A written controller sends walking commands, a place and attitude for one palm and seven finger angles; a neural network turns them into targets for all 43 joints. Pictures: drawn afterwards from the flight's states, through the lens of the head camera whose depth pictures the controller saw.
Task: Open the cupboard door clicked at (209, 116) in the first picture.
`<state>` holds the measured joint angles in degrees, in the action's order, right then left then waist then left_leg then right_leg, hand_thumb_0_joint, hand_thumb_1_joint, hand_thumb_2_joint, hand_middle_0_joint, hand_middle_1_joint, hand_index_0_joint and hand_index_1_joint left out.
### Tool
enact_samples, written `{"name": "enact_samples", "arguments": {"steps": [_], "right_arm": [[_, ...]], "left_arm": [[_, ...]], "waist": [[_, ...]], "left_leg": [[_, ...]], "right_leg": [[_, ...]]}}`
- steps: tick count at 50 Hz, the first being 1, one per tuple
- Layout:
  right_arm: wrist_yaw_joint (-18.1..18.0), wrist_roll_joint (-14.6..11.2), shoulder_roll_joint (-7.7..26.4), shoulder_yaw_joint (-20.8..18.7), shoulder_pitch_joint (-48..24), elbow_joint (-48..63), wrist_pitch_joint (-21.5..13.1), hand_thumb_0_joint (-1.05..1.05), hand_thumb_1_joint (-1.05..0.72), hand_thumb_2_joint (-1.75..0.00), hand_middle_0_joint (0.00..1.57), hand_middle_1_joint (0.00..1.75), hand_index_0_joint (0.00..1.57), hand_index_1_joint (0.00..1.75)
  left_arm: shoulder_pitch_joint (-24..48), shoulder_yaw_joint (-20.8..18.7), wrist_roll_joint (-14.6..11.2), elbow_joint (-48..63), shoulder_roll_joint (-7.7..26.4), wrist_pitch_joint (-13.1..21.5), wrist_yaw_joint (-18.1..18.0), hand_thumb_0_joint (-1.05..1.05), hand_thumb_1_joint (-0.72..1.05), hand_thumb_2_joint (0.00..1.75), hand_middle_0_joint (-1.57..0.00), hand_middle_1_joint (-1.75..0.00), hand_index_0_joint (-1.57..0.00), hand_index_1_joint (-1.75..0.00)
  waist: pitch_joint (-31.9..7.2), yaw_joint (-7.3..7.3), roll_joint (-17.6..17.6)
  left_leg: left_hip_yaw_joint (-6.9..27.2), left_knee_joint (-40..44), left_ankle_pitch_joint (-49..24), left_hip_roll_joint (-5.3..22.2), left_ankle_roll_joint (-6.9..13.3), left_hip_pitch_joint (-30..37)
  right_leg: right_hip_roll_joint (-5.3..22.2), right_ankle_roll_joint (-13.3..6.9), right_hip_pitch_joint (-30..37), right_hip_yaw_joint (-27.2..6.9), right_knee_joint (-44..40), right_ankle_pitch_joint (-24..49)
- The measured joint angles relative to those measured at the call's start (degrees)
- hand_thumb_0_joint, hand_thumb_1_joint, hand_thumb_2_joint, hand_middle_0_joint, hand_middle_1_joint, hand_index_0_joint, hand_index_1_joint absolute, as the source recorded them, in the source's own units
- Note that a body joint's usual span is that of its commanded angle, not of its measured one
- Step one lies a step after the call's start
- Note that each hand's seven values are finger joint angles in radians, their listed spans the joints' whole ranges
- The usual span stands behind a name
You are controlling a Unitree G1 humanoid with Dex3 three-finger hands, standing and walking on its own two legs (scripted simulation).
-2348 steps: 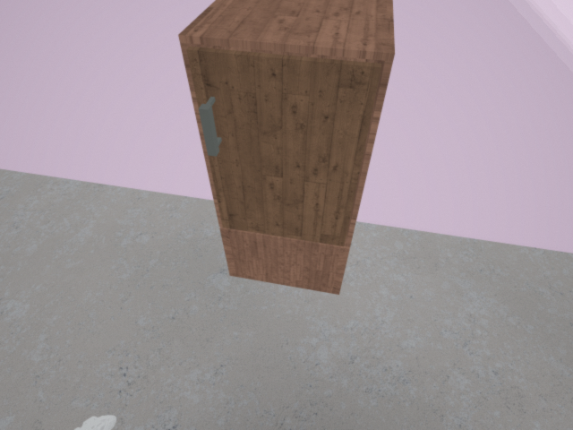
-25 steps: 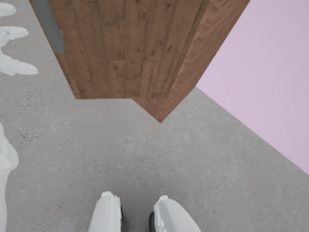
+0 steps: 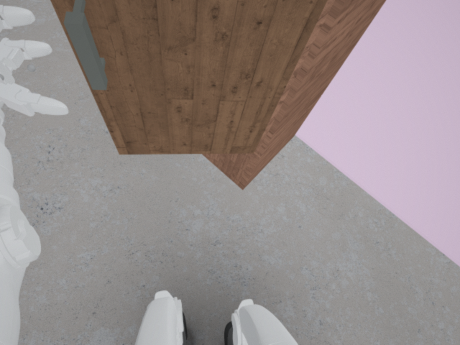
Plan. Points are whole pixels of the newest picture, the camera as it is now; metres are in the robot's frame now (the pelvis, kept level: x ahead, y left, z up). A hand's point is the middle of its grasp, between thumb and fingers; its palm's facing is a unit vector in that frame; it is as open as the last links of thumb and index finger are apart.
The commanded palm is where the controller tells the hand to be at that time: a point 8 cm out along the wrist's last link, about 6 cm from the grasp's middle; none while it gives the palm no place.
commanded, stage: move the hooked fingers beside the handle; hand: left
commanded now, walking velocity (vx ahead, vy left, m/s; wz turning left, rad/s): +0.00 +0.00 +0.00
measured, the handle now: (90, 46) +0.59 +0.19 +0.08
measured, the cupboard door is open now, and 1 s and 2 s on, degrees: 47 47 47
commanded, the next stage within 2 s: slide the fingers in behind the handle in 0.40 s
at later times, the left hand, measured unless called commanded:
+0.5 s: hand (48, 72) +0.53 +0.25 +0.08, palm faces +0.04 -1.00 -0.03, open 14.0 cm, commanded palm +0.52 +0.27 +0.07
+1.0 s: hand (70, 74) +0.53 +0.22 +0.08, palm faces +0.04 -1.00 -0.02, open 14.0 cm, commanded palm +0.51 +0.25 +0.07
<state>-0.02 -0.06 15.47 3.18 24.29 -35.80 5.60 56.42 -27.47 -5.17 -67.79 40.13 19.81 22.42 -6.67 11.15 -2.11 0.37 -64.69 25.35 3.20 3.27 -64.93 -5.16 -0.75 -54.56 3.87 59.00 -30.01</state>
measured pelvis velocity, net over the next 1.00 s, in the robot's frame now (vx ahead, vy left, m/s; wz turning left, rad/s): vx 0.00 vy -0.01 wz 0.01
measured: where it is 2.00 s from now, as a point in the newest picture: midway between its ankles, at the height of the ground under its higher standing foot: outside the picture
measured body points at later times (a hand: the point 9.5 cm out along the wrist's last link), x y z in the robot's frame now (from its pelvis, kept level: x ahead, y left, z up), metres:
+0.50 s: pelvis -0.01 -0.01 -0.01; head +0.15 +0.03 +0.41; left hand +0.52 +0.30 +0.08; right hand -0.03 -0.28 -0.10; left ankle +0.04 +0.08 -0.65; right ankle -0.03 -0.12 -0.65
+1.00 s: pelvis +0.00 -0.01 +0.00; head +0.14 +0.02 +0.42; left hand +0.52 +0.27 +0.09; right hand -0.02 -0.28 -0.10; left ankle +0.04 +0.08 -0.65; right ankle -0.03 -0.12 -0.65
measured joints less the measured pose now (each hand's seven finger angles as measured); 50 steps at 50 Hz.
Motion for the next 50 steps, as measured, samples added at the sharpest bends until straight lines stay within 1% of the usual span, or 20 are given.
{"name": "enact_samples", "arguments": {"steps": [3,6,8,13,15,21,23,29,35,43,48,50], "right_arm": [[-0.1,-0.3,0.3,0.2,-0.6,0.6,0.2,0.0,-0.9,-0.9,0.21,0.3,0.2,0.3],[-0.4,-0.2,0.8,0.4,-1.3,1.6,-0.1,0.0,-0.9,-0.9,0.21,0.3,0.2,0.3],[-0.5,0.0,1.0,0.5,-1.9,2.0,-0.6,0.0,-0.9,-0.9,0.21,0.3,0.2,0.3],[-0.5,0.2,1.2,0.3,-2.9,1.4,-1.3,0.0,-0.9,-0.9,0.21,0.3,0.2,0.3],[-0.6,0.1,1.1,0.3,-3.0,0.9,-1.2,0.0,-0.9,-0.9,0.21,0.3,0.2,0.3],[-1.1,-0.3,1.2,1.1,-2.2,0.8,-0.8,0.0,-0.9,-0.9,0.21,0.3,0.2,0.3],[-1.1,-0.1,1.1,1.1,-1.5,0.8,-0.9,0.0,-0.9,-0.9,0.21,0.3,0.2,0.3],[-0.8,0.0,0.7,1.0,-0.3,-0.2,-0.8,0.0,-0.9,-0.9,0.21,0.3,0.2,0.3],[-0.6,0.0,0.5,1.0,0.4,-0.1,-0.8,0.0,-0.9,-0.9,0.21,0.3,0.2,0.3],[0.1,0.2,0.4,0.1,0.2,-0.2,-0.7,0.0,-0.9,-0.9,0.21,0.3,0.2,0.3],[0.3,0.2,0.4,0.0,-0.5,0.2,-0.8,0.0,-0.9,-0.9,0.21,0.3,0.2,0.3],[0.4,0.3,0.4,-0.2,-0.7,0.4,-1.0,0.0,-0.9,-0.9,0.21,0.3,0.2,0.3]], "left_arm": [[1.1,2.3,0.2,-3.1,-0.1,-1.8,0.1,-0.01,-0.5,0.3,-0.3,-1.2,-0.3,-1.2],[1.4,3.2,0.7,-5.2,-0.1,-2.4,-0.6,-0.01,-0.5,0.3,-0.3,-1.2,-0.3,-1.2],[1.4,2.7,0.9,-5.2,-0.2,-1.7,-1.2,-0.01,-0.5,0.3,-0.3,-1.2,-0.3,-1.2],[2.1,0.8,1.3,-3.4,0.0,2.1,-2.2,-0.01,-0.5,0.3,-0.3,-1.2,-0.3,-1.2],[3.4,1.1,1.5,-3.9,0.7,2.4,-2.2,-0.01,-0.5,0.3,-0.3,-1.2,-0.3,-1.2],[6.5,2.0,2.3,-7.2,3.6,-1.3,-1.4,-0.01,-0.5,0.3,-0.3,-1.2,-0.3,-1.2],[6.1,1.9,2.2,-6.6,3.8,-1.7,-1.3,-0.01,-0.5,0.3,-0.3,-1.2,-0.3,-1.2],[4.9,0.6,1.2,-4.6,2.9,-0.4,-0.9,-0.01,-0.5,0.3,-0.3,-1.2,-0.3,-1.2],[4.5,0.8,1.7,-5.0,2.2,-1.9,-1.5,-0.01,-0.5,0.3,-0.3,-1.2,-0.3,-1.2],[1.5,1.5,1.0,-1.9,-1.7,-0.2,-3.3,-0.01,-0.5,0.3,-0.3,-1.2,-0.3,-1.2],[1.4,2.3,1.3,-3.0,-2.9,-0.5,-4.6,-0.01,-0.5,0.3,-0.3,-1.2,-0.3,-1.2],[1.1,2.8,1.4,-2.4,-3.6,0.0,-5.2,-0.01,-0.5,0.3,-0.3,-1.2,-0.3,-1.2]], "waist": [[-0.3,0.12,0.0],[-0.1,0.38,0.0],[0.2,0.57,0.1],[0.8,0.92,0.6],[1.0,1.07,0.6],[1.2,1.83,0.0],[1.2,1.85,-0.3],[1.1,1.63,-0.5],[0.7,1.86,-0.6],[0.2,0.96,-0.5],[0.1,0.88,-0.4],[0.0,0.71,-0.4]], "left_leg": [[0.3,0.4,-0.2,-0.3,0.0,0.8],[0.4,0.4,-0.5,-0.5,0.0,0.7],[0.3,0.1,-0.6,-0.5,0.0,0.2],[0.4,-1.4,-0.5,-0.2,-0.2,-1.8],[0.6,-1.8,-0.5,-0.2,-0.3,-2.4],[1.0,-2.4,-0.6,-0.1,-0.5,-3.8],[0.9,-2.4,-0.6,0.0,-0.5,-4.1],[0.6,-2.3,-0.4,0.3,-0.6,-3.9],[0.5,-2.0,-0.3,0.4,-0.7,-3.3],[0.2,-1.0,-0.1,0.3,-0.8,-1.4],[0.3,-0.7,-0.1,0.1,-0.8,-0.6],[0.3,-0.6,-0.2,0.0,-0.9,-0.4]], "right_leg": [[0.3,0.0,0.9,0.3,-0.4,0.0],[0.4,-0.1,0.8,0.4,-0.1,0.1],[0.4,-0.1,0.2,0.4,0.4,0.1],[0.2,-0.3,-1.9,0.6,2.3,-0.2],[0.2,-0.4,-2.6,0.8,2.8,-0.3],[0.1,-0.6,-3.9,1.1,3.4,-0.3],[0.0,-0.6,-4.3,1.0,3.4,-0.3],[-0.3,-0.7,-4.3,0.6,3.4,-0.3],[-0.4,-0.8,-3.8,0.5,3.0,-0.4],[-0.3,-0.9,-2.0,0.1,2.2,-0.5],[-0.1,-0.9,-1.1,0.2,2.0,-0.6],[-0.1,-1.0,-1.0,0.3,1.9,-0.6]]}}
